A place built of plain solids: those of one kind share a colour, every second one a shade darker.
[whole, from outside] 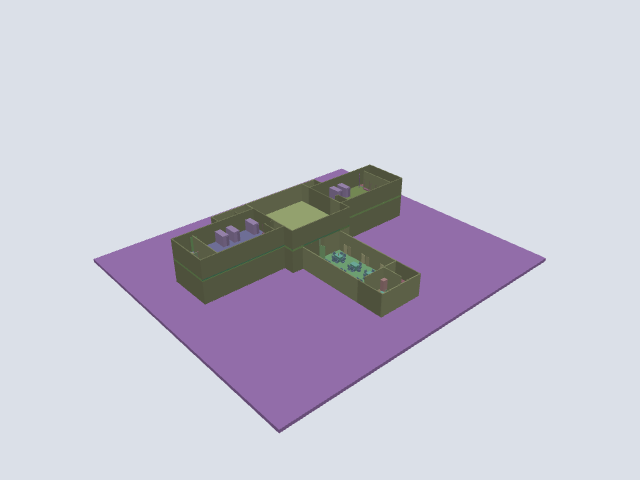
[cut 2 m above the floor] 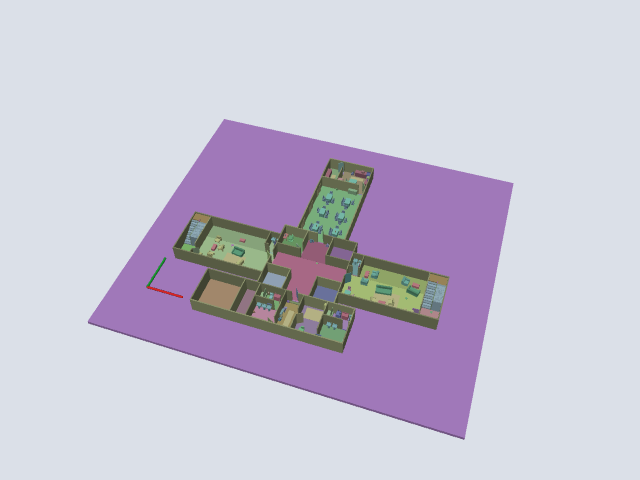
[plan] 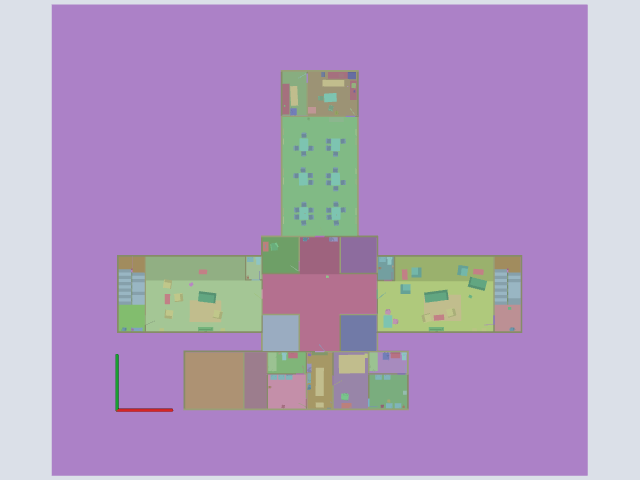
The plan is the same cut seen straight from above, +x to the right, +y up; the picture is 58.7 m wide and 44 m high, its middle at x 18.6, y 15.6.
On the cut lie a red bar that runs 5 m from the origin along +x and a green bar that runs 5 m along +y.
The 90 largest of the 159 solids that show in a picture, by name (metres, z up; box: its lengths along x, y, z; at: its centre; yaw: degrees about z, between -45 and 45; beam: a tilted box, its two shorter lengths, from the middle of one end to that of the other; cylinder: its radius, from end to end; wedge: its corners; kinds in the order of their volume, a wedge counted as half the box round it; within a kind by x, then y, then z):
{
 "under_1": {"box": [49.15, 43.18, 0.5], "at": [18.57, 15.59, -0.33]},
 "wall_1": {"box": [0.16, 6.83, 6.94], "at": [0.08, 10.64, 3.17]},
 "wall_2": {"box": [0.13, 5.8, 2.91], "at": [2.6, 11.16, 5.18]},
 "wall_3": {"box": [0.13, 5.35, 3.73], "at": [2.6, 11.38, 1.56]},
 "wall_4": {"box": [0.16, 5.14, 3.73], "at": [6.16, 2.73, 1.56]},
 "wall_5": {"box": [13.36, 0.16, 6.94], "at": [6.68, 7.15, 3.17]},
 "wall_6": {"box": [13.36, 0.16, 6.94], "at": [6.68, 14.14, 3.17]},
 "wall_7": {"box": [0.13, 5.14, 3.73], "at": [11.61, 2.73, 1.56]},
 "wall_8": {"box": [0.13, 2.05, 6.94], "at": [11.79, 13.04, 3.17]},
 "wall_9": {"box": [12.05, 0.13, 3.73], "at": [12.11, 5.37, 1.56]},
 "wall_10": {"box": [0.16, 1.64, 6.94], "at": [13.28, 15.04, 3.17]},
 "wall_11": {"box": [0.13, 4.65, 2.91], "at": [13.29, 9.55, 5.18]},
 "wall_12": {"box": [3.53, 0.13, 3.73], "at": [14.99, 8.77, 1.56]},
 "wall_13": {"box": [3.53, 0.13, 3.73], "at": [14.99, 12.53, 1.56]},
 "wall_14": {"box": [0.16, 10.85, 3.73], "at": [15.08, 21.45, 1.56]},
 "wall_15": {"box": [0.16, 4.02, 3.73], "at": [15.08, 29.01, 1.56]},
 "wall_16": {"box": [4.93, 0.13, 3.73], "at": [15.67, 15.93, 1.56]},
 "wall_17": {"box": [20.66, 0.16, 3.73], "at": [16.41, 0.08, 1.56]},
 "wall_18": {"box": [0.13, 3.27, 3.73], "at": [16.7, 7.07, 1.56]},
 "wall_19": {"box": [5.96, 0.13, 3.73], "at": [17.98, 26.93, 1.56]},
 "wall_20": {"box": [10.75, 0.16, 2.91], "at": [18.57, 5.35, 5.18]},
 "wall_21": {"box": [10.75, 0.16, 2.91], "at": [18.57, 15.94, 5.18]},
 "wall_22": {"box": [7.15, 0.16, 3.73], "at": [18.57, 31.1, 1.56]},
 "wall_23": {"box": [0.13, 3.27, 3.73], "at": [20.45, 7.07, 1.56]},
 "wall_24": {"box": [0.13, 3.27, 3.73], "at": [20.45, 14.22, 1.56]},
 "wall_25": {"box": [4.94, 0.13, 3.73], "at": [21.48, 15.93, 1.56]},
 "wall_26": {"box": [0.16, 10.85, 3.73], "at": [22.07, 21.45, 1.56]},
 "wall_27": {"box": [0.16, 4.02, 3.73], "at": [22.07, 29.01, 1.56]},
 "wall_28": {"box": [3.53, 0.13, 3.73], "at": [22.16, 8.77, 1.56]},
 "wall_29": {"box": [3.53, 0.13, 3.73], "at": [22.16, 12.53, 1.56]},
 "wall_30": {"box": [7.73, 0.13, 3.73], "at": [22.88, 5.37, 1.56]},
 "wall_31": {"box": [0.13, 4.59, 2.91], "at": [23.86, 9.53, 5.18]},
 "wall_32": {"box": [0.16, 1.64, 6.94], "at": [23.87, 15.04, 3.17]},
 "wall_33": {"box": [0.13, 2.11, 6.94], "at": [25.43, 13.01, 3.17]},
 "wall_34": {"box": [0.16, 3.1, 3.73], "at": [26.66, 1.71, 1.56]},
 "wall_35": {"box": [13.36, 0.16, 6.94], "at": [30.47, 7.15, 3.17]},
 "wall_36": {"box": [13.36, 0.16, 6.94], "at": [30.47, 14.14, 3.17]},
 "wall_37": {"box": [0.13, 5.8, 2.91], "at": [34.55, 11.16, 5.18]},
 "wall_38": {"box": [0.13, 5.35, 3.73], "at": [34.55, 11.38, 1.56]},
 "wall_39": {"box": [0.16, 6.83, 6.94], "at": [37.07, 10.64, 3.17]},
 "floor_dining_hall_1": {"box": [6.83, 10.88, 0.76], "at": [18.57, 21.43, -0.12]},
 "stair_1": {"box": [1.13, 3.25, 0.45], "at": [0.72, 11.3, 0.18]},
 "stair_2": {"box": [1.13, 1.77, 1.21], "at": [0.72, 12.03, 0.56]},
 "stair_3": {"box": [1.13, 0.89, 3.32], "at": [1.97, 10.11, 1.61]},
 "stair_4": {"box": [1.13, 1.18, 3.17], "at": [1.97, 10.26, 1.54]},
 "stair_5": {"box": [1.13, 2.07, 2.71], "at": [1.97, 10.7, 1.31]},
 "stair_6": {"box": [1.13, 2.96, 2.26], "at": [1.97, 11.15, 1.09]},
 "stair_7": {"box": [1.13, 3.25, 0.45], "at": [35.19, 11.3, 0.18]},
 "stair_8": {"box": [1.13, 1.77, 1.21], "at": [35.19, 12.03, 0.56]},
 "stair_9": {"box": [1.13, 0.59, 3.47], "at": [36.42, 9.97, 1.69]},
 "stair_10": {"box": [1.13, 2.07, 2.71], "at": [36.42, 10.7, 1.31]},
 "stair_11": {"box": [1.13, 2.66, 2.41], "at": [36.42, 11.0, 1.16]},
 "stair_12": {"box": [1.13, 2.96, 2.26], "at": [36.42, 11.15, 1.09]},
 "floor_men_day_room_1": {"box": [9.06, 2.18, 0.76], "at": [7.19, 12.97, -0.12]},
 "floor_men_day_room_2": {"box": [10.57, 4.65, 0.76], "at": [7.95, 9.55, -0.12]},
 "floor_women_day_room_1": {"box": [10.57, 4.59, 0.76], "at": [29.2, 9.53, -0.12]},
 "floor_women_day_room_2": {"box": [9.0, 2.24, 0.76], "at": [29.99, 12.94, -0.12]},
 "floor_hub_hall_1": {"box": [3.63, 3.4, 0.76], "at": [18.57, 7.13, -0.12]},
 "floor_hub_hall_2": {"box": [10.43, 3.63, 0.76], "at": [18.57, 10.64, -0.12]},
 "floor_hub_hall_3": {"box": [3.63, 3.4, 0.76], "at": [18.57, 14.16, -0.12]},
 "upper_floor_masters_quarters_1": {"box": [10.43, 10.43, 0.16], "at": [18.57, 10.64, 3.65]},
 "bunk_1": {"box": [0.94, 2.0, 1.64], "at": [7.05, 8.24, 4.55]},
 "bunk_2": {"box": [0.94, 2.0, 1.64], "at": [8.75, 8.24, 4.55]},
 "bunk_3": {"box": [0.94, 2.0, 1.64], "at": [25.01, 8.24, 4.55]},
 "bunk_4": {"box": [0.94, 2.0, 1.64], "at": [28.31, 8.24, 4.55]},
 "bunk_5": {"box": [0.94, 2.0, 1.64], "at": [30.11, 8.24, 4.55]},
 "floor_kitchen_1": {"box": [4.49, 4.02, 0.76], "at": [19.75, 29.01, -0.12]},
 "floor_board_room_1": {"box": [5.3, 5.14, 0.5], "at": [8.89, 2.73, -0.25]},
 "stair_landing_1": {"box": [1.24, 1.14, 2.11], "at": [0.78, 13.49, 1.01]},
 "stair_landing_2": {"box": [1.13, 1.44, 2.11], "at": [1.97, 13.34, 1.01]},
 "stair_landing_3": {"box": [1.24, 1.14, 2.11], "at": [35.24, 13.49, 1.01]},
 "stair_landing_4": {"box": [1.13, 1.44, 2.11], "at": [36.43, 13.34, 1.01]},
 "floor_masters_office_1": {"box": [3.27, 3.27, 0.76], "at": [14.99, 14.22, -0.12]},
 "floor_masters_parlour_1": {"box": [3.27, 3.27, 0.76], "at": [22.16, 7.07, -0.12]},
 "floor_masters_stair_1": {"box": [3.27, 3.27, 0.76], "at": [22.16, 14.22, -0.12]},
 "floor_relieving_officers_room_1": {"box": [3.27, 3.27, 0.76], "at": [14.99, 7.07, -0.12]},
 "floor_porters_lodge_1": {"box": [3.14, 5.14, 0.5], "at": [21.43, 2.73, -0.25]},
 "upper_floor_men_dormitory_1": {"box": [10.57, 4.65, 0.16], "at": [7.95, 9.55, 3.65]},
 "upper_floor_women_dormitory_1": {"box": [10.57, 4.59, 0.16], "at": [29.2, 9.53, 3.65]},
 "floor_scullery_1": {"box": [2.21, 4.02, 0.76], "at": [16.27, 29.01, -0.12]},
 "floor_entrance_passage_1": {"box": [2.31, 5.14, 0.5], "at": [18.57, 2.73, -0.25]},
 "floor_receiving_ward_men_1": {"box": [3.45, 3.1, 0.5], "at": [15.56, 1.71, -0.25]},
 "floor_receiving_ward_women_1": {"box": [3.45, 3.1, 0.5], "at": [24.86, 1.71, -0.25]},
 "floor_clothing_store_1": {"box": [2.04, 5.14, 0.5], "at": [12.69, 2.73, -0.25]},
 "floor_men_stair_lobby_1": {"box": [2.37, 2.44, 0.76], "at": [1.34, 8.45, -0.12]},
 "floor_women_stair_lobby_1": {"box": [2.37, 2.44, 0.76], "at": [35.8, 8.45, -0.12]},
 "floor_receiving_bath_men_1": {"box": [3.45, 1.91, 0.5], "at": [15.56, 4.34, -0.25]},
 "floor_receiving_bath_women_1": {"box": [3.45, 1.91, 0.5], "at": [24.86, 4.34, -0.25]},
 "floor_women_lavatory_1": {"box": [1.44, 2.11, 0.76], "at": [24.64, 13.01, -0.12]},
 "floor_men_lavatory_1": {"box": [1.38, 2.05, 0.76], "at": [12.54, 13.04, -0.12]}
}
